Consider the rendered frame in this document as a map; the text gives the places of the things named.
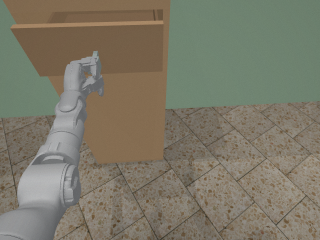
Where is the robot left hand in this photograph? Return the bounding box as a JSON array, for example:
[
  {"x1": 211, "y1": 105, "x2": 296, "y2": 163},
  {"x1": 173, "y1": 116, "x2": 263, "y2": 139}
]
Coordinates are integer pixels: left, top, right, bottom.
[{"x1": 63, "y1": 56, "x2": 105, "y2": 100}]

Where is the cabinet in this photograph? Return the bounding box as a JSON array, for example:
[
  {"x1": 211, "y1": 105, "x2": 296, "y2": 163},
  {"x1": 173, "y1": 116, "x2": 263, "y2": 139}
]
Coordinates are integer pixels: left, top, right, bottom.
[{"x1": 3, "y1": 0, "x2": 171, "y2": 164}]

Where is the robot left upper arm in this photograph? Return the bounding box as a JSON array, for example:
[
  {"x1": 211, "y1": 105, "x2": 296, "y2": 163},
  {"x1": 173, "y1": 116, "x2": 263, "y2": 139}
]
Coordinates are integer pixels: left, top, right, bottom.
[{"x1": 0, "y1": 163, "x2": 82, "y2": 240}]

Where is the robot left forearm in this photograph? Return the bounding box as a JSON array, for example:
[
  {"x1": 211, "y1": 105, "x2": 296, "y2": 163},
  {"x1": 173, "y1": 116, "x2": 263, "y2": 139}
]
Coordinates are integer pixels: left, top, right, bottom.
[{"x1": 17, "y1": 90, "x2": 88, "y2": 205}]

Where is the handle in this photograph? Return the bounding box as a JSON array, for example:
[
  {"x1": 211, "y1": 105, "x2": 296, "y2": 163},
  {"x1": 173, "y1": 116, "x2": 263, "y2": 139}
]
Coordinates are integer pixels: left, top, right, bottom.
[{"x1": 87, "y1": 51, "x2": 102, "y2": 75}]

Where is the drawer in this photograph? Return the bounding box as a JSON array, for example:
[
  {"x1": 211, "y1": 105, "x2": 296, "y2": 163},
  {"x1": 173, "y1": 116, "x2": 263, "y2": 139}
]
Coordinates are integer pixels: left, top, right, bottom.
[{"x1": 10, "y1": 9, "x2": 164, "y2": 77}]

